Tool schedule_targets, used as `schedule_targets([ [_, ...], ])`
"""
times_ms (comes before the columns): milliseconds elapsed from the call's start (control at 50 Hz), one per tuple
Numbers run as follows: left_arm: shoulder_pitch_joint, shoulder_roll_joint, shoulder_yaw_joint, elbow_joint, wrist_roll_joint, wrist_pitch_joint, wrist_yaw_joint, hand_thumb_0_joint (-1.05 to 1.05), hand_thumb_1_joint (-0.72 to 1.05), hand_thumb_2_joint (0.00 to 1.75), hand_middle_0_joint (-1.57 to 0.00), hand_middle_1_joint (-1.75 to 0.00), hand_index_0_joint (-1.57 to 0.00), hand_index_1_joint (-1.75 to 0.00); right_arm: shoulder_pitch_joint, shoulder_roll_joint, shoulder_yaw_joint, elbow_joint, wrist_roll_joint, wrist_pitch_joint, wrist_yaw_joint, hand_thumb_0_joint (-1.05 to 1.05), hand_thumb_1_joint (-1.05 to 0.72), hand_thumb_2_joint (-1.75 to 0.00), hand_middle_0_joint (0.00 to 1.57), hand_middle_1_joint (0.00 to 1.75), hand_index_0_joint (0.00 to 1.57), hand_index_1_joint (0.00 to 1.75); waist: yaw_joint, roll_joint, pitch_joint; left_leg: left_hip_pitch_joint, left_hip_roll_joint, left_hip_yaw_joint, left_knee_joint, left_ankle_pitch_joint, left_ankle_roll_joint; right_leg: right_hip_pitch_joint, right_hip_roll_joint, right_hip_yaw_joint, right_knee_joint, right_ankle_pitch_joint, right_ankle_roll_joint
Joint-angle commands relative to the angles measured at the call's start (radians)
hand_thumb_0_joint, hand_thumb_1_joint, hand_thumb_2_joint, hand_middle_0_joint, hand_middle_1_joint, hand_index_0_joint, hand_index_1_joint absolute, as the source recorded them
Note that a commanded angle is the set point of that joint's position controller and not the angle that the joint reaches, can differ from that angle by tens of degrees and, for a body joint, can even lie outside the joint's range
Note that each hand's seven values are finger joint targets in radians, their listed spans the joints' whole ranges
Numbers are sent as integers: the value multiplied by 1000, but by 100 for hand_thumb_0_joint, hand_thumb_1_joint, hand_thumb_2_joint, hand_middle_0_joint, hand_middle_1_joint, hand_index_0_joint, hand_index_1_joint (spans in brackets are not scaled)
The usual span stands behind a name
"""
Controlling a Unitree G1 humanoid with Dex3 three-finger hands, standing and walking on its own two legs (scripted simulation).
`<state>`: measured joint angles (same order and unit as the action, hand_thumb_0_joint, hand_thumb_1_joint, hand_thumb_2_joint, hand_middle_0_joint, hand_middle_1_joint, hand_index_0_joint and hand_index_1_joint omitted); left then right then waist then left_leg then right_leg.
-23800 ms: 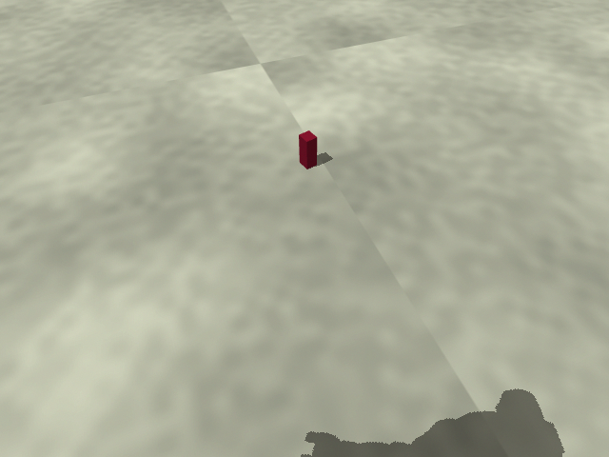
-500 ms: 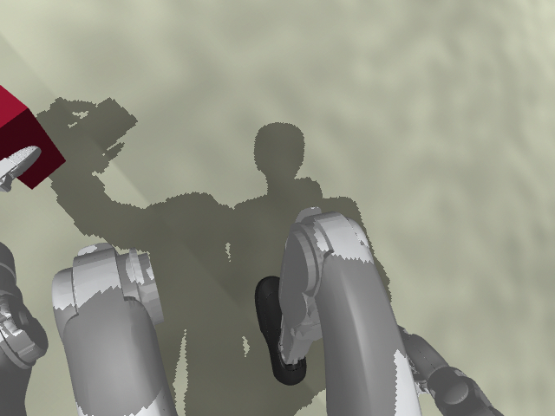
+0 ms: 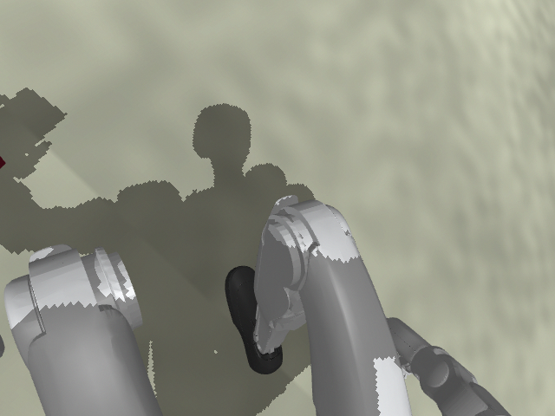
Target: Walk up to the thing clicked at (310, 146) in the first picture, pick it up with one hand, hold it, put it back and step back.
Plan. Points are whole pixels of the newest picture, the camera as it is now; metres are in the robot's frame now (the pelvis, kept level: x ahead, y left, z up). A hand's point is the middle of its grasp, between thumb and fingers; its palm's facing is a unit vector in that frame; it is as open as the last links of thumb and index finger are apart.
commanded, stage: lower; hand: left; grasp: from the side
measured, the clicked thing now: out of the picture +0.46 +0.30 -0.18
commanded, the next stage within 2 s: loosen in 0.64 s
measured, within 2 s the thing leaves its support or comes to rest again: rests again in 0.90 s
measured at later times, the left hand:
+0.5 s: hand out of the picture +0.46 +0.32 -0.17, palm faces +0.49 -0.87 -0.02, open 10.6 cm
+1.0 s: hand out of the picture +0.46 +0.32 -0.17, palm faces +0.50 -0.87 +0.01, open 10.3 cm
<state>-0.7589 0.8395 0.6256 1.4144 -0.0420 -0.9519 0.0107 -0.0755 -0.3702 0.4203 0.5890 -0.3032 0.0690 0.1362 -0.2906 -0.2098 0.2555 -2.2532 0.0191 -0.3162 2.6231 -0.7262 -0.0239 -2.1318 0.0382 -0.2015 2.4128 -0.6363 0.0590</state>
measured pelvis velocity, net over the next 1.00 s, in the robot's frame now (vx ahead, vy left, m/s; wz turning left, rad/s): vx -0.01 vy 0.01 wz -0.05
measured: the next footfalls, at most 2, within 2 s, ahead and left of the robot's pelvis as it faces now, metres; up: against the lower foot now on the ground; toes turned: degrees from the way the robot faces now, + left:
none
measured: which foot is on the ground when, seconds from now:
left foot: down 0.00-1.00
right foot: down 0.00-1.00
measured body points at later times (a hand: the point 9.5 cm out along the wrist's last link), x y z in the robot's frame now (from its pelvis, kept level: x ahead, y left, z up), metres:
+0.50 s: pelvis -0.01 +0.01 +0.00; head +0.24 +0.17 +0.32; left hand +0.42 +0.36 -0.17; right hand +0.14 -0.25 -0.05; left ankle +0.07 +0.13 -0.26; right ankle +0.13 -0.12 -0.26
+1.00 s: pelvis -0.01 +0.01 -0.01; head +0.24 +0.18 +0.32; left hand +0.42 +0.36 -0.17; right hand +0.14 -0.25 -0.04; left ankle +0.07 +0.13 -0.26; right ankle +0.13 -0.12 -0.26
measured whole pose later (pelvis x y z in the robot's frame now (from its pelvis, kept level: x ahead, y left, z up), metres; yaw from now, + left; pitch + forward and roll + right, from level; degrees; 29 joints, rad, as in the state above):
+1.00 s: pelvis -0.01 +0.01 -0.01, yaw -3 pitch +14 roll -18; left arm -0.76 0.94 0.60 1.51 -0.06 -1.06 0.05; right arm -0.16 -0.38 0.53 0.53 -0.36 0.07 0.13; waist -0.29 -0.28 0.32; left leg -2.22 0.03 -0.38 2.66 -0.73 -0.01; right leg -2.08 0.07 -0.25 2.39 -0.60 0.08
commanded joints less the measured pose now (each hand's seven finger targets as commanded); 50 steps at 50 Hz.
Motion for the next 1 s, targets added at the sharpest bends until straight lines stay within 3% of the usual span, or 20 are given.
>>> schedule_targets([
  [0, -252, 268, 13, -167, 8, -103, 6, 0, 10, 129, -125, -148, -129, -146, 71, -341, -93, -5, -22, 20, -19, 0, -89, -90, 20, 30, 20, 30, -70, 538, -611, 424, 59, 80, -307, 204, 3, 328, 32, -96, -168, 221, -64],
  [80, -223, 250, 18, -126, 0, -118, 16, 0, 9, 128, -125, -147, -128, -145, 52, -349, -81, -12, -32, 17, -17, 0, -89, -90, 20, 30, 20, 30, -81, 536, -603, 431, 60, 71, -304, 206, 0, 337, 35, -107, -165, 227, -60],
  [100, -233, 268, 25, -127, -3, -121, 16, 0, 8, 128, -125, -148, -129, -146, 49, -353, -78, -18, -33, 19, -17, 0, -89, -90, 20, 30, 20, 30, -78, 535, -608, 431, 60, 71, -304, 195, 0, 333, 37, -109, -170, 217, -60],
  [220, -210, 260, -16, -78, 1, -115, 3, 0, 7, 127, -125, -147, -129, -145, 23, -351, -60, -29, -37, 19, -21, 0, -89, -90, 20, 30, 20, 30, -88, 487, -570, 379, 60, 69, -292, 151, 11, 337, 43, -115, -182, 195, -54],
  [340, -210, 284, 10, -81, -13, -135, 21, 0, 7, 126, -123, -146, -127, -144, 13, -364, -48, -34, -42, 19, -22, 0, -89, -90, 20, 30, 20, 30, -86, 510, -570, 409, 65, 51, -294, 180, 2, 347, 48, -130, -167, 217, -56],
  [360, -194, 265, 5, -73, -13, -138, 22, 0, 10, 127, -124, -147, -128, -144, 7, -363, -46, -40, -44, 19, -21, 0, -88, -90, 20, 30, 20, 30, -90, 510, -574, 426, 66, 43, -300, 199, -2, 348, 47, -137, -163, 229, -55],
  [440, -222, 295, -6, -87, 2, -153, 28, 0, 13, 127, -126, -147, -130, -145, -3, -365, -36, -35, -51, 23, -23, 0, -88, -90, 20, 30, 20, 30, -102, 539, -547, 431, 71, 39, -301, 198, -5, 342, 49, -140, -161, 229, -55],
  [500, -208, 314, -5, -88, 13, -153, 28, 0, 9, 126, -125, -145, -128, -143, -16, -362, -33, -45, -54, 23, -25, 0, -89, -90, 20, 30, 20, 30, -91, 530, -549, 422, 71, 47, -293, 187, -2, 341, 53, -137, -168, 220, -57],
  [520, -212, 295, -22, -80, 10, -156, 27, 0, 11, 126, -124, -144, -128, -142, -23, -362, -30, -45, -56, 24, -24, 0, -88, -90, 20, 30, 20, 30, -100, 531, -532, 410, 70, 47, -292, 175, 0, 339, 53, -136, -169, 215, -55],
  [620, -187, 284, -4, -61, 0, -157, 37, 0, 12, 126, -124, -144, -128, -142, -24, -371, -29, -50, -58, 25, -24, 0, -88, -90, 20, 30, 20, 30, -98, 537, -538, 454, 77, 26, -308, 208, -10, 335, 53, -149, -157, 233, -56],
  [720, -215, 295, -38, -56, 13, -163, 35, 0, 13, 125, -125, -144, -129, -142, -39, -369, -21, -54, -59, 24, -24, 0, -88, -90, 20, 30, 20, 30, -114, 524, -505, 417, 75, 29, -304, 159, -2, 320, 56, -150, -167, 200, -55],
  [740, -205, 298, -30, -54, 8, -166, 35, 0, 7, 117, -130, -140, -134, -138, -41, -368, -19, -55, -60, 23, -25, 0, -90, -89, 20, 30, 20, 30, -109, 511, -509, 406, 74, 33, -295, 154, 3, 328, 59, -147, -172, 200, -55],
  [860, -214, 296, -2, -50, -27, -192, 41, 0, -16, 69, -102, -102, -107, -98, -46, -377, -13, -61, -61, 17, -23, 0, -90, -89, 20, 30, 20, 30, -112, 510, -511, 417, 76, 19, -299, 148, 0, 336, 61, -156, -173, 201, -53],
  [900, -214, 297, -14, -39, -23, -191, 38, 0, -20, 60, -95, -93, -100, -89, -46, -375, -11, -57, -61, 16, -25, 0, -90, -89, 20, 30, 20, 30, -114, 509, -500, 400, 74, 27, -299, 134, 3, 340, 62, -155, -180, 191, -53],
  [980, -200, 286, -40, -46, -5, -184, 23, 0, -38, 40, -65, -62, -69, -60, -46, -370, -9, -58, -65, 19, -27, 0, -90, -89, 20, 30, 20, 30, -110, 538, -513, 438, 78, 23, -305, 178, -6, 337, 64, -157, -170, 218, -56],
])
